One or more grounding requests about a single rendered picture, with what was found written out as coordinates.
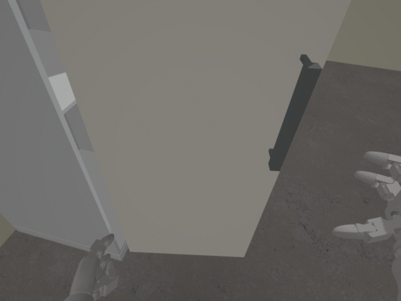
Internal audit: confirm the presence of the fridge door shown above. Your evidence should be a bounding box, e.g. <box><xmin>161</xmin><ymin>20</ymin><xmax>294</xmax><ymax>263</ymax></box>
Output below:
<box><xmin>40</xmin><ymin>0</ymin><xmax>351</xmax><ymax>257</ymax></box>

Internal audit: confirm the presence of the right robot hand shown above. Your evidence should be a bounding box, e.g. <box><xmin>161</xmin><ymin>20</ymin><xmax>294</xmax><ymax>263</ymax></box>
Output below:
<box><xmin>332</xmin><ymin>152</ymin><xmax>401</xmax><ymax>244</ymax></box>

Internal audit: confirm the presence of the left robot hand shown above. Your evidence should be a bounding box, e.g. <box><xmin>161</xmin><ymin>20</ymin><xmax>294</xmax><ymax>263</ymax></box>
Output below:
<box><xmin>70</xmin><ymin>234</ymin><xmax>119</xmax><ymax>301</ymax></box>

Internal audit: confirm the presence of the handle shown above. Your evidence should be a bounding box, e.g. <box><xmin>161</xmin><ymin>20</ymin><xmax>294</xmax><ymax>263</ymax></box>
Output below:
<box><xmin>268</xmin><ymin>55</ymin><xmax>322</xmax><ymax>171</ymax></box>

